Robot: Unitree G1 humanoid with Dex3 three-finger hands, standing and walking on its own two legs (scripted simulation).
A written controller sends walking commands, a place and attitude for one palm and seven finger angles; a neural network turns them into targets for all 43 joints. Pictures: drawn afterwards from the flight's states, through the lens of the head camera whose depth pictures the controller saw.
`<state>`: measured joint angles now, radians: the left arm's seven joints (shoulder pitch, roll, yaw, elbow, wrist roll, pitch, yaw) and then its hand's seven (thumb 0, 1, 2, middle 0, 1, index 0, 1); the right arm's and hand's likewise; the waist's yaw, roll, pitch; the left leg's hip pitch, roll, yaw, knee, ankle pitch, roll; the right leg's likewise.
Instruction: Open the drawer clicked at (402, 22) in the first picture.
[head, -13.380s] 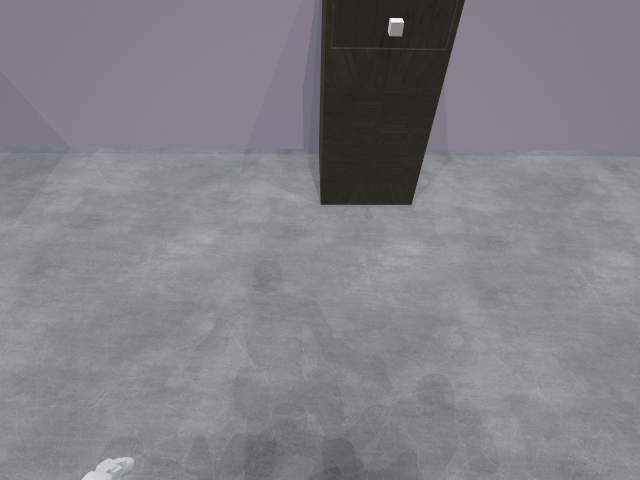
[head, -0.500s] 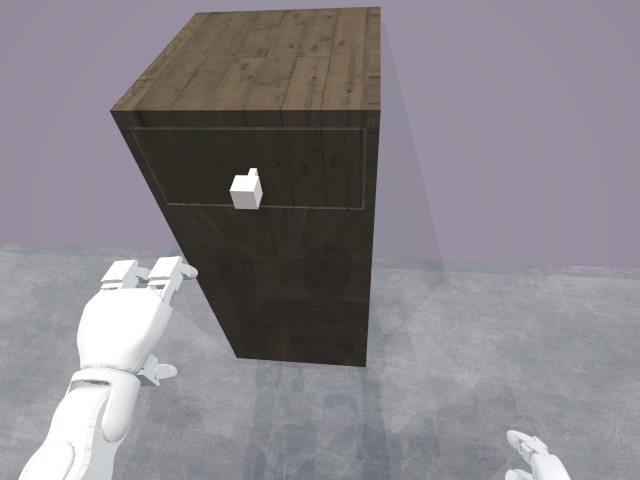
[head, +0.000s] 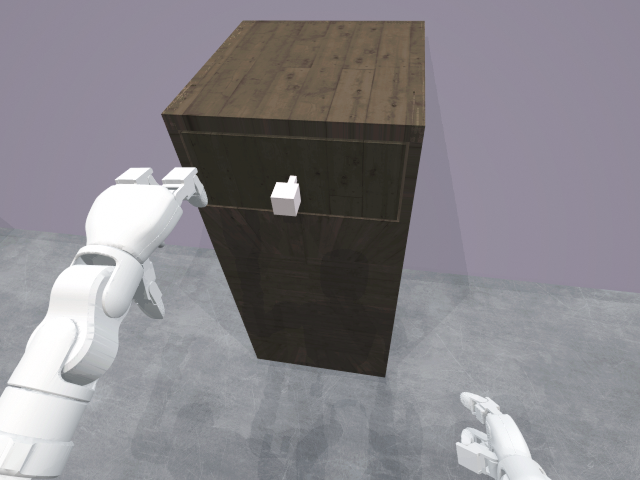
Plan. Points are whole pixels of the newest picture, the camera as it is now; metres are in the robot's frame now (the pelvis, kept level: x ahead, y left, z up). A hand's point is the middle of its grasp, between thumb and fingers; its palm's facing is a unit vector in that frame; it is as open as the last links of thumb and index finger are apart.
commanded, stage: raise the hand with hooked fingers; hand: left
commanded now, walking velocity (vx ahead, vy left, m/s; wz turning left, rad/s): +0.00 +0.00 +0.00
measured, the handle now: (288, 191) +0.56 +0.16 +0.03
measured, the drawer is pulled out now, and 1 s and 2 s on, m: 0.00 0.00 0.00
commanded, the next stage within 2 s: move the hooked fingers above the handle in 0.36 s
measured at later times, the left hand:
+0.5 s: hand (172, 251) +0.31 +0.23 +0.15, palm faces +0.11 -0.05 -0.99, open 13.9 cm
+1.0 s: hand (223, 224) +0.39 +0.20 +0.11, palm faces -0.03 -0.02 -1.00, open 13.9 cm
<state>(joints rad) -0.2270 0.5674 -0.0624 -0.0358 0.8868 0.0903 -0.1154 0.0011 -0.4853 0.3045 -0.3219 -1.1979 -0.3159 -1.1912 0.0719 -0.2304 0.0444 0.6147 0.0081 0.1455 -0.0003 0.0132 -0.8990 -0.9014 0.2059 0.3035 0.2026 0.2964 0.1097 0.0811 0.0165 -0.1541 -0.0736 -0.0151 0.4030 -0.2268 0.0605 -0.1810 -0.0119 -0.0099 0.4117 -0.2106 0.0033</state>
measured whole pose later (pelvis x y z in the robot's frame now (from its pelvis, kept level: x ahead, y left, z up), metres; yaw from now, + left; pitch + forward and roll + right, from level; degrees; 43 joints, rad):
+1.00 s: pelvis +0.00 -0.03 +0.00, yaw -1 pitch +4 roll +1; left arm -0.49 0.55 -0.09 0.40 0.91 -0.03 -0.06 0.00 -0.49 0.30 -0.32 -1.20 -0.31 -1.20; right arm 0.17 -0.28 -0.01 0.66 0.03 0.15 -0.03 0.01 -0.90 -0.90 0.20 0.30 0.20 0.30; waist 0.04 0.07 -0.01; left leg -0.27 -0.04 -0.02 0.42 -0.22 0.02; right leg -0.31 0.02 -0.01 0.45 -0.21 -0.04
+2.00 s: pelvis +0.02 -0.02 -0.01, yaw -1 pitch +13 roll +0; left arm -0.90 0.48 -0.11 0.89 1.00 -0.09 0.08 0.00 -0.49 0.30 -0.33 -1.20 -0.32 -1.20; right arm 0.30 -0.26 -0.04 0.69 0.01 0.17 -0.03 0.01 -0.90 -0.90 0.20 0.30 0.20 0.30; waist -0.06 0.04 -0.09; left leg -0.47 -0.04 0.00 0.57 -0.32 0.04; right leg -0.50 0.03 0.00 0.57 -0.29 -0.03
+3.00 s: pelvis +0.00 -0.02 -0.02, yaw -4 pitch +13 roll +0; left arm -0.98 0.57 -0.04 1.09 1.06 -0.02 0.10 0.00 -0.49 0.30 -0.35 -1.21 -0.33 -1.22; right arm 0.32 -0.26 0.00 0.64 0.04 0.15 -0.07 0.01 -0.90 -0.90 0.21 0.30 0.20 0.30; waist -0.11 0.05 -0.09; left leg -0.51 -0.02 0.04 0.58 -0.29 0.04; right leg -0.56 0.05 0.04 0.57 -0.24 -0.02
